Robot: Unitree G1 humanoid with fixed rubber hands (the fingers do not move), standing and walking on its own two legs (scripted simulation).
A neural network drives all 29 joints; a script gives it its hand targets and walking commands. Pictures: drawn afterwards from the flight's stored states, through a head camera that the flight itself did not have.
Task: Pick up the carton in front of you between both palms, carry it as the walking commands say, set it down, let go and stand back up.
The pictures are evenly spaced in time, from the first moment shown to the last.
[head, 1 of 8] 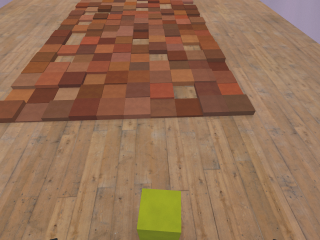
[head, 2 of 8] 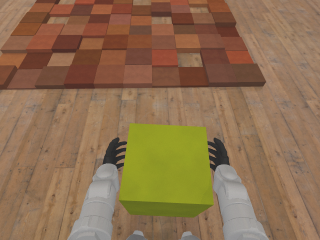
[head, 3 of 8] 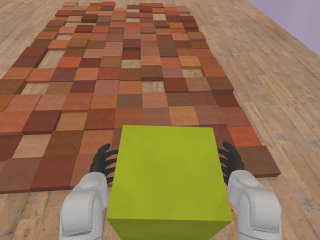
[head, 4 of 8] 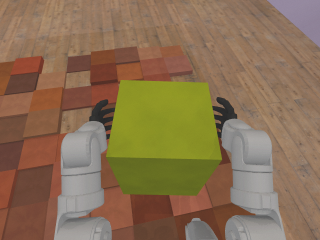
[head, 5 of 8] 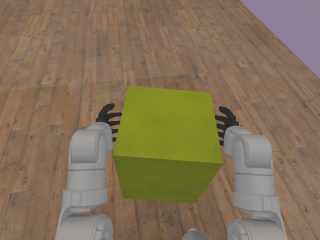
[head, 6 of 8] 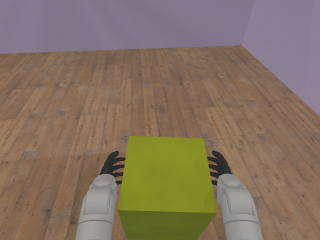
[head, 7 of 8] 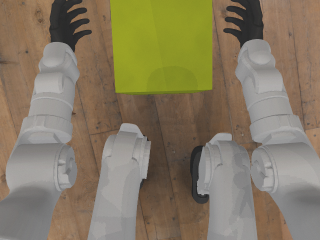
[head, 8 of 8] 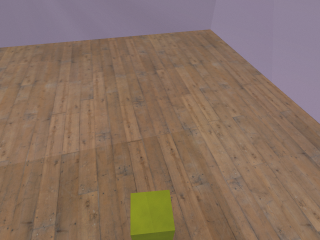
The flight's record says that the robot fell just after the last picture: no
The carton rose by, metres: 0.80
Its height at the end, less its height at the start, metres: +0.00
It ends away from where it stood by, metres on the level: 7.08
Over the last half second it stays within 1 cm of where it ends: yes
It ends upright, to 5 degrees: yes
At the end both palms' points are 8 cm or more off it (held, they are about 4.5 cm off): yes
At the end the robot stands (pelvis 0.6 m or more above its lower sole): yes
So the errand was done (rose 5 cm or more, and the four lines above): yes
